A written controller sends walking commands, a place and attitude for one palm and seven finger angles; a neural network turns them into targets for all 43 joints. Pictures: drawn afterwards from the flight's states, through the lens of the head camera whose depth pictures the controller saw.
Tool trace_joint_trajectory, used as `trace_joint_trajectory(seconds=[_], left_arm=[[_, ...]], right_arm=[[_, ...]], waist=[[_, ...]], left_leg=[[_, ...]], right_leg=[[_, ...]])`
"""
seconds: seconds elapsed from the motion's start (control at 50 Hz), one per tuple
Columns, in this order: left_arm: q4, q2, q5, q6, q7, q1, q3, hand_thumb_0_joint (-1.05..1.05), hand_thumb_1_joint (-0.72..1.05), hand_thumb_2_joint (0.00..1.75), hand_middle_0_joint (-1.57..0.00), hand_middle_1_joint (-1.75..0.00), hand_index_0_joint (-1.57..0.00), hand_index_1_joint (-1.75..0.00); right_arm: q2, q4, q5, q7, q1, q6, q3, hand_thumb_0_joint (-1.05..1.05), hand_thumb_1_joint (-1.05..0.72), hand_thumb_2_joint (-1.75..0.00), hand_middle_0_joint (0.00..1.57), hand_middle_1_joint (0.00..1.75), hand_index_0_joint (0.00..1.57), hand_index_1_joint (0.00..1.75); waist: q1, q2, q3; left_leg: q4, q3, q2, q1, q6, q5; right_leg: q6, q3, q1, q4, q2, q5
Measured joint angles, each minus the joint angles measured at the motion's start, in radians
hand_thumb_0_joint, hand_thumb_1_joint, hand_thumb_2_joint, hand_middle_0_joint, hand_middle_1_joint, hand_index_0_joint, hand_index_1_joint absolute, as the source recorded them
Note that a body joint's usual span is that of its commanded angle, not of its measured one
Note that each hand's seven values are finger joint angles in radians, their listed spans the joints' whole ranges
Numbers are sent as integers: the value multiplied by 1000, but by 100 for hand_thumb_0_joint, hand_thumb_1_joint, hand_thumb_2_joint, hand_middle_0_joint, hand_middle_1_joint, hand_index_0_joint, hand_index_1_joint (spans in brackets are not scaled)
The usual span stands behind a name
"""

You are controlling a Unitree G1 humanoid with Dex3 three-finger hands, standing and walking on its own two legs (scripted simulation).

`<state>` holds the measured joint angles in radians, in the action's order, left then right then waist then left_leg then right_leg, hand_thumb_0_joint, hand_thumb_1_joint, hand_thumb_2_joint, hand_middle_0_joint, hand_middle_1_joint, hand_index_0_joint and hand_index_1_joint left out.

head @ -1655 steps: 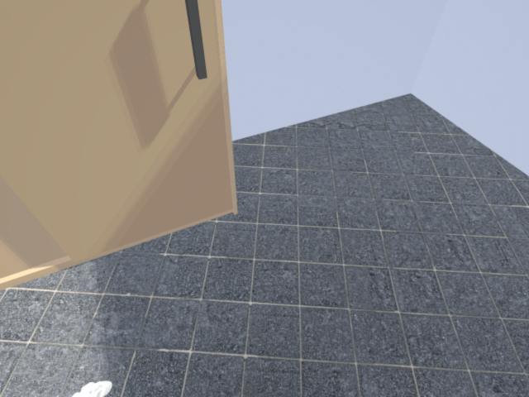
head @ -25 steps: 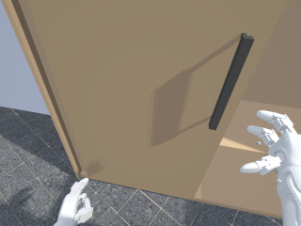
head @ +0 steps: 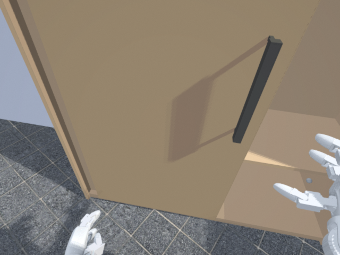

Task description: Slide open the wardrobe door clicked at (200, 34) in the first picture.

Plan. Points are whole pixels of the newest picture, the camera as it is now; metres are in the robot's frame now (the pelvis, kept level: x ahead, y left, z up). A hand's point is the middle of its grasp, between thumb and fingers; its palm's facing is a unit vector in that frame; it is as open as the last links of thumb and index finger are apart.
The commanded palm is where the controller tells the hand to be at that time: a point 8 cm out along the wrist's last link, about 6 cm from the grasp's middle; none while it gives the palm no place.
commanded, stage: draw the hand back to the body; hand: right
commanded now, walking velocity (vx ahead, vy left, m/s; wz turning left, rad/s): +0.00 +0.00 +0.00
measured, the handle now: (251, 96) +0.50 -0.23 +0.15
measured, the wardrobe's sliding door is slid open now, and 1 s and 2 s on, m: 0.61 0.61 0.61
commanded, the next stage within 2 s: step back with the hand held close in 0.76 s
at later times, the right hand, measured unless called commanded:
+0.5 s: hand (321, 189) +0.20 -0.26 +0.16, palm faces +0.47 +0.82 -0.33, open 7.9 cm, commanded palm +0.16 -0.30 +0.17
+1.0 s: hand (328, 181) +0.21 -0.27 +0.17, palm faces +0.49 +0.79 -0.38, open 7.4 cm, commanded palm +0.15 -0.30 +0.17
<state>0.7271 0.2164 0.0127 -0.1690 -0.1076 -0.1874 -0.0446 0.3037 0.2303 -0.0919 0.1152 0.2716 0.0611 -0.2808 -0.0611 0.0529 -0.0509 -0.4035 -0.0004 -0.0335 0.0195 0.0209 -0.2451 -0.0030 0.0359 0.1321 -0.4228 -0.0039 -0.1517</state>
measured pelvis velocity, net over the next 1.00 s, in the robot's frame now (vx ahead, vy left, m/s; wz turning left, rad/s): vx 0.01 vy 0.00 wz -0.01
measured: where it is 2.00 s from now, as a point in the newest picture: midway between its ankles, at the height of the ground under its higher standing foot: outside the picture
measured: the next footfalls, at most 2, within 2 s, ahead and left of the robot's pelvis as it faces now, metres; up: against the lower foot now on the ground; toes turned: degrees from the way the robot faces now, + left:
none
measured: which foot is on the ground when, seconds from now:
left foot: down 0.00-1.00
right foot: down 0.00-1.00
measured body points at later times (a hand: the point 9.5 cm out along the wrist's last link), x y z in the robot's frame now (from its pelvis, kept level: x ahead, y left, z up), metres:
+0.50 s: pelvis +0.02 +0.00 +0.00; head -0.02 +0.01 +0.45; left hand +0.21 +0.22 -0.07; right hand +0.17 -0.30 +0.18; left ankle +0.00 +0.11 -0.74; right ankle +0.06 -0.12 -0.74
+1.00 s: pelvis +0.01 +0.00 +0.00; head -0.01 +0.01 +0.45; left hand +0.20 +0.22 -0.08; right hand +0.17 -0.31 +0.19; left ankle +0.00 +0.11 -0.74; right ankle +0.06 -0.12 -0.74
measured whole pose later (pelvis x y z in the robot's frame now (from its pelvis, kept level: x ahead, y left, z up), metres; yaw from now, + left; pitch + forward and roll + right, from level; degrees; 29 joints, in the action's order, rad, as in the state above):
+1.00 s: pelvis +0.01 +0.00 +0.00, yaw -1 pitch -5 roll +1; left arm 0.67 0.21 0.01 -0.10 -0.08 -0.17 -0.03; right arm 0.36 0.38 -0.07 0.11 0.43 0.13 -0.39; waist -0.04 0.06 -0.02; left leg -0.37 -0.01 -0.04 0.04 0.02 -0.24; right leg 0.00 0.05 0.19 -0.45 0.00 -0.17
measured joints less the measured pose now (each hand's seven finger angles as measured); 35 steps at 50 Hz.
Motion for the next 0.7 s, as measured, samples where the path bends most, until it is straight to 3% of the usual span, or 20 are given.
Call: trace_joint_trajectory(seconds=[0.22, 0.46, 0.7], left_arm=[[-5, 1, 5, 5, 9, 0, 22, 1, 90, 90, -20, -30, -20, -30], [-26, 2, 7, 7, 13, 17, 31, 1, 90, 90, -20, -30, -20, -30], [-26, -17, 10, 16, 16, 25, 16, 1, 90, 90, -20, -30, -20, -30]], right_arm=[[12, 66, 6, -4, 100, 44, -25, 0, -29, -61, 23, 66, 22, 65], [13, 146, 6, -7, 195, 47, -42, 0, -71, -81, 21, 41, 21, 41], [7, 142, 7, -5, 167, 34, -41, 1, -87, -89, 21, 32, 20, 31]], waist=[[10, 2, -2], [-8, 3, 5], [-14, -5, 3]], left_leg=[[37, 13, 0, -33, -1, 8], [48, 11, 2, -45, -3, 1], [50, 8, 5, -52, -3, -1]], right_leg=[[-1, -12, -33, 30, 2, 0], [-4, -11, -38, 24, 0, -15], [-3, -8, -44, 30, -3, -14]])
